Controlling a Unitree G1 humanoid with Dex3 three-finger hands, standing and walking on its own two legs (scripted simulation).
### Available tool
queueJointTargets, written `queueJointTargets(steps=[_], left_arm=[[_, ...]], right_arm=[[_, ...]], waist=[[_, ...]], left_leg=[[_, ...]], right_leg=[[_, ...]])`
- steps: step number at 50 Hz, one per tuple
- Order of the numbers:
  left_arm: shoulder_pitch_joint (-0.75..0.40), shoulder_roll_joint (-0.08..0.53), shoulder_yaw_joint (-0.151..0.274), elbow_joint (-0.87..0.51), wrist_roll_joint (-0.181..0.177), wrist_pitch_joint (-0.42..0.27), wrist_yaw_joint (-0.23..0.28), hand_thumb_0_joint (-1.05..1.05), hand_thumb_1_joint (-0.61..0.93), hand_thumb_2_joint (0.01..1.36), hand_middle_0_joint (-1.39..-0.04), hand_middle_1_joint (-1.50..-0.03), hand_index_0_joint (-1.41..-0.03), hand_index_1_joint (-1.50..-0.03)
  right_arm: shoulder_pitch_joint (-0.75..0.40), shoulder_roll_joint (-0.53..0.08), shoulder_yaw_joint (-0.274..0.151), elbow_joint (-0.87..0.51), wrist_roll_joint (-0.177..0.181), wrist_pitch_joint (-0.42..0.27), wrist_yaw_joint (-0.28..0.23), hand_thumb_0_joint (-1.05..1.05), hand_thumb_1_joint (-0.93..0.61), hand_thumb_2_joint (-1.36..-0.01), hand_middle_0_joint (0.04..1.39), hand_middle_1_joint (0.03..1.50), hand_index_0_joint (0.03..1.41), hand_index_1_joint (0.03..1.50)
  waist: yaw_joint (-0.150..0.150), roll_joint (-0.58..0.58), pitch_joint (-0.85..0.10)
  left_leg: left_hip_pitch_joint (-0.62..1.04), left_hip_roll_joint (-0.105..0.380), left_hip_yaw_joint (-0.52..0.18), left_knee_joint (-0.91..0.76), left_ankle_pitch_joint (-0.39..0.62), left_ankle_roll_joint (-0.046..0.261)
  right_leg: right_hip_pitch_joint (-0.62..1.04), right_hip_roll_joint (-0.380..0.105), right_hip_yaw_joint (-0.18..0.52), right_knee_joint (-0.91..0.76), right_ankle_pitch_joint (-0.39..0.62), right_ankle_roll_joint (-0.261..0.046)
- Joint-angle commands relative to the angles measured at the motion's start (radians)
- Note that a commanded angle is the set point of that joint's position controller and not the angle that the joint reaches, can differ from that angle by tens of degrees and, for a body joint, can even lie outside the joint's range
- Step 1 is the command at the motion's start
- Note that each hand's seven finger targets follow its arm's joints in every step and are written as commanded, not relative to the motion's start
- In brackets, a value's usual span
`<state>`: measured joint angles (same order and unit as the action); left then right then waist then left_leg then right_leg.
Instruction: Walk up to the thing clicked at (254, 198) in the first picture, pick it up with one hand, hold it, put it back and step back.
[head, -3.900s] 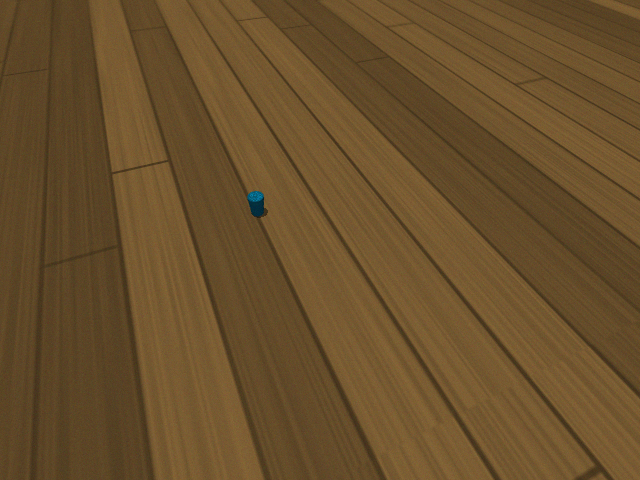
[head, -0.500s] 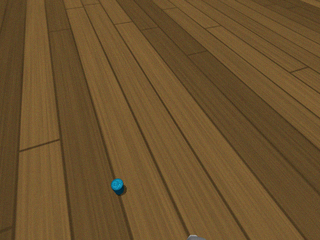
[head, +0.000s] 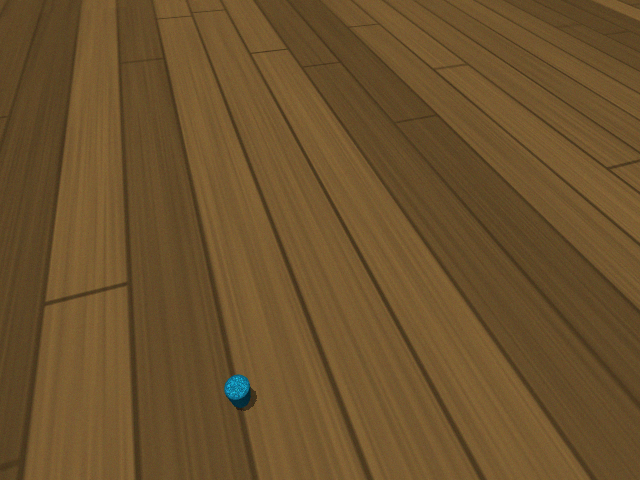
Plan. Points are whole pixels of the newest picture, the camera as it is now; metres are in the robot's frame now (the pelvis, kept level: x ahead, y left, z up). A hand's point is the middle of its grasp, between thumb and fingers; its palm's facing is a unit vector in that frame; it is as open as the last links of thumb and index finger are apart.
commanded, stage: walk up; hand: left
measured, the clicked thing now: (239, 393) +0.48 +0.24 -0.71
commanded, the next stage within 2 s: stand in 1.10 s
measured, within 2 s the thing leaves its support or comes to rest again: neither
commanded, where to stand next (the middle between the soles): +0.07 +0.01 m, yaw -1 degrees
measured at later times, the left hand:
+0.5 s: hand out of the picture +0.10 +0.27 -0.13, palm faces -0.01 -0.93 -0.36, open 7.4 cm
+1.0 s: hand out of the picture +0.11 +0.26 -0.13, palm faces -0.03 -0.94 -0.34, open 7.4 cm
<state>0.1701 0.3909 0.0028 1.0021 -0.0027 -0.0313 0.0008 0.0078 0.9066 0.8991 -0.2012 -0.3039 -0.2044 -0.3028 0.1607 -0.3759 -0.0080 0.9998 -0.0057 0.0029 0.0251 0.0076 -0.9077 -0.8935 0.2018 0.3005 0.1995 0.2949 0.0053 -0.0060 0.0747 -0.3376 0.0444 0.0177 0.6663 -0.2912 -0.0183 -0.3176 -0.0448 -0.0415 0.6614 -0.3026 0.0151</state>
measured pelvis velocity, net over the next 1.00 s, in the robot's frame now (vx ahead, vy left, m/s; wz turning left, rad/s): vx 0.03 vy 0.01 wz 0.00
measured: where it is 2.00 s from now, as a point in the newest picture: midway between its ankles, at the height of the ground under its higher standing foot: outside the picture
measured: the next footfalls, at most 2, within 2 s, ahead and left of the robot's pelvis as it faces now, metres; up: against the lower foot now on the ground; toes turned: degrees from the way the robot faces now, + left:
none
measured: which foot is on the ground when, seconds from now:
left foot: down 0.00-1.00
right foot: down 0.00-1.00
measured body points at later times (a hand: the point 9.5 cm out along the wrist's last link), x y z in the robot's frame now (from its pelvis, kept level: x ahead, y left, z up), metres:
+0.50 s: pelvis +0.02 +0.01 +0.02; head +0.03 +0.00 +0.47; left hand +0.10 +0.32 -0.10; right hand +0.13 -0.29 -0.11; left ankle +0.04 +0.13 -0.72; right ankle +0.03 -0.13 -0.72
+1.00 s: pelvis +0.03 +0.01 +0.03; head +0.04 +0.01 +0.48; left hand +0.12 +0.31 -0.11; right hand +0.10 -0.29 -0.11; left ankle +0.04 +0.13 -0.72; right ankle +0.03 -0.13 -0.72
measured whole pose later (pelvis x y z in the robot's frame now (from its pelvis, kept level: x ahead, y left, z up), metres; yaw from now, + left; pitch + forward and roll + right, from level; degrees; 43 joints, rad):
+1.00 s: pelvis +0.03 +0.01 +0.03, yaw +0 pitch -2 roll +0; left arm 0.07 0.35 0.01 1.16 0.01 -0.02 0.00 0.01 0.91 0.90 -0.20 -0.30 -0.20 -0.30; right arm 0.09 -0.35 -0.01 1.16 -0.01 0.01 0.02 0.01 -0.91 -0.89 0.20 0.30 0.20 0.29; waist -0.01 0.00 0.05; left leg -0.15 0.03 0.03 0.34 -0.17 -0.01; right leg -0.12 -0.05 -0.04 0.32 -0.17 0.04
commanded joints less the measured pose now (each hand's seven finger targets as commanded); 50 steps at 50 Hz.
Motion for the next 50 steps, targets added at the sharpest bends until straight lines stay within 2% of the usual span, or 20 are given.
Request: queueJointTargets(steps=[1, 4, 10, 12, 17, 22, 25, 28, 31, 36, 41, 50], left_arm=[[-0.056, 0.227, 0.043, -0.024, -0.001, -0.028, 0.012, 0.000, 0.900, 0.900, -0.200, -0.300, -0.200, -0.300], [-0.072, 0.215, 0.037, 0.008, -0.004, -0.026, 0.011, 0.000, 0.900, 0.900, -0.200, -0.300, -0.200, -0.300], [-0.106, 0.202, 0.029, 0.057, -0.004, -0.022, 0.009, 0.000, 0.900, 0.900, -0.200, -0.300, -0.200, -0.300], [-0.117, 0.194, 0.028, 0.068, -0.003, -0.022, 0.008, 0.000, 0.900, 0.900, -0.200, -0.300, -0.200, -0.300], [-0.148, 0.188, 0.027, 0.094, 0.001, -0.018, 0.007, 0.000, 0.900, 0.900, -0.200, -0.300, -0.200, -0.300], [-0.144, 0.186, 0.029, 0.105, 0.004, -0.018, 0.007, 0.000, 0.900, 0.900, -0.200, -0.300, -0.200, -0.300], [-0.157, 0.184, 0.030, 0.107, 0.005, -0.014, 0.007, 0.000, 0.900, 0.900, -0.200, -0.300, -0.200, -0.300], [-0.152, 0.182, 0.033, 0.107, 0.009, -0.014, 0.008, 0.000, 0.900, 0.900, -0.200, -0.300, -0.200, -0.300], [-0.157, 0.181, 0.035, 0.110, 0.008, -0.012, 0.008, 0.000, 0.900, 0.900, -0.200, -0.300, -0.200, -0.300], [-0.155, 0.178, 0.037, 0.104, 0.012, -0.010, 0.008, 0.000, 0.900, 0.900, -0.200, -0.300, -0.200, -0.300], [-0.154, 0.177, 0.040, 0.102, 0.013, -0.011, 0.008, 0.000, 0.900, 0.900, -0.200, -0.300, -0.200, -0.300], [-0.153, 0.173, 0.041, 0.094, 0.013, -0.009, 0.009, 0.000, 0.900, 0.900, -0.200, -0.300, -0.200, -0.300]], right_arm=[[-0.045, -0.222, -0.041, -0.026, 0.011, -0.029, -0.014, 0.000, -0.900, -0.900, 0.200, 0.300, 0.200, 0.300], [-0.074, -0.218, -0.036, -0.005, 0.013, -0.030, -0.016, 0.000, -0.900, -0.900, 0.200, 0.300, 0.200, 0.300], [-0.133, -0.206, -0.034, 0.035, 0.012, -0.023, -0.017, 0.000, -0.900, -0.900, 0.200, 0.300, 0.200, 0.300], [-0.139, -0.208, -0.034, 0.049, 0.012, -0.023, -0.016, 0.000, -0.900, -0.900, 0.200, 0.300, 0.200, 0.300], [-0.163, -0.196, -0.033, 0.077, 0.012, -0.020, -0.015, 0.000, -0.900, -0.900, 0.200, 0.300, 0.200, 0.300], [-0.174, -0.200, -0.036, 0.089, 0.010, -0.022, -0.016, 0.000, -0.900, -0.900, 0.200, 0.300, 0.200, 0.300], [-0.174, -0.196, -0.038, 0.096, 0.008, -0.019, -0.017, 0.000, -0.900, -0.900, 0.200, 0.300, 0.200, 0.300], [-0.170, -0.200, -0.041, 0.099, 0.006, -0.019, -0.017, 0.000, -0.900, -0.900, 0.200, 0.300, 0.200, 0.300], [-0.162, -0.186, -0.037, 0.102, 0.007, -0.018, -0.016, 0.000, -0.900, -0.900, 0.200, 0.300, 0.200, 0.300], [-0.153, -0.191, -0.038, 0.101, 0.004, -0.016, -0.016, 0.000, -0.900, -0.900, 0.200, 0.300, 0.200, 0.300], [-0.143, -0.186, -0.038, 0.098, 0.003, -0.017, -0.015, 0.000, -0.900, -0.900, 0.200, 0.300, 0.200, 0.300], [-0.122, -0.187, -0.043, 0.094, 0.003, -0.017, -0.018, 0.000, -0.900, -0.900, 0.200, 0.300, 0.200, 0.300]], waist=[[-0.001, 0.060, -0.107], [0.004, 0.042, -0.129], [0.004, 0.032, -0.109], [0.002, 0.035, -0.134], [0.001, 0.003, -0.115], [0.003, 0.008, -0.162], [0.000, 0.001, -0.128], [0.001, 0.002, -0.147], [0.000, 0.001, -0.119], [-0.001, 0.016, -0.104], [-0.005, 0.016, -0.107], [-0.011, 0.014, -0.120]], left_leg=[[0.091, 0.081, -0.125, -0.182, 0.109, 0.075], [0.105, 0.092, -0.124, -0.210, 0.180, 0.076], [0.146, 0.086, -0.110, -0.277, 0.144, 0.064], [0.174, 0.093, -0.108, -0.290, 0.184, 0.062], [0.185, 0.086, -0.099, -0.337, 0.179, 0.049], [0.238, 0.089, -0.084, -0.343, 0.269, 0.044], [0.226, 0.086, -0.082, -0.365, 0.227, 0.040], [0.234, 0.088, -0.077, -0.368, 0.233, 0.044], [0.222, 0.084, -0.081, -0.379, 0.224, 0.037], [0.202, 0.085, -0.089, -0.396, 0.156, 0.039], [0.209, 0.081, -0.088, -0.388, 0.166, 0.037], [0.214, 0.082, -0.088, -0.383, 0.218, 0.035]], right_leg=[[0.039, -0.082, 0.116, -0.186, 0.118, -0.062], [0.104, -0.073, 0.090, -0.198, 0.189, -0.048], [0.106, -0.090, 0.097, -0.279, 0.161, -0.039], [0.139, -0.092, 0.088, -0.294, 0.192, -0.036], [0.156, -0.097, 0.092, -0.350, 0.188, -0.027], [0.206, -0.104, 0.079, -0.363, 0.276, -0.020], [0.190, -0.103, 0.080, -0.381, 0.238, -0.017], [0.216, -0.106, 0.077, -0.382, 0.250, -0.019], [0.204, -0.101, 0.079, -0.388, 0.227, -0.014], [0.200, -0.098, 0.078, -0.400, 0.177, -0.015], [0.192, -0.095, 0.080, -0.405, 0.170, -0.016], [0.216, -0.095, 0.073, -0.390, 0.224, -0.017]])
